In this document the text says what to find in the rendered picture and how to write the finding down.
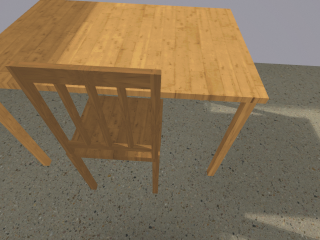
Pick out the chair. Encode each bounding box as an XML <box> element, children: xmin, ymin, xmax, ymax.
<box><xmin>5</xmin><ymin>61</ymin><xmax>163</xmax><ymax>194</ymax></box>

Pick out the table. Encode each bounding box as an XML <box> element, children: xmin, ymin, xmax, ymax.
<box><xmin>0</xmin><ymin>0</ymin><xmax>269</xmax><ymax>176</ymax></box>

